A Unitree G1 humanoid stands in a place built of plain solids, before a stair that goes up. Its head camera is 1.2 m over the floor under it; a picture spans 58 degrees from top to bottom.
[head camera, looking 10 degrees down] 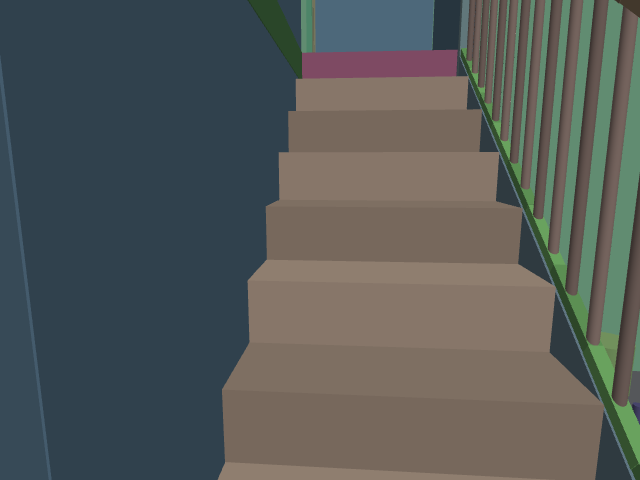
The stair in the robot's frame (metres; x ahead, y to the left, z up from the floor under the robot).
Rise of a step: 0.21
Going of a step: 0.30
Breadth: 0.95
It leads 4 degrees to the right of straight ahead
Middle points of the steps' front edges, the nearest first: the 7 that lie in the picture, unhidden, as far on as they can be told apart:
1.00 -0.22 0.63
1.30 -0.24 0.83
1.60 -0.26 1.04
1.90 -0.29 1.25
2.20 -0.31 1.46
2.50 -0.33 1.67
2.80 -0.36 1.88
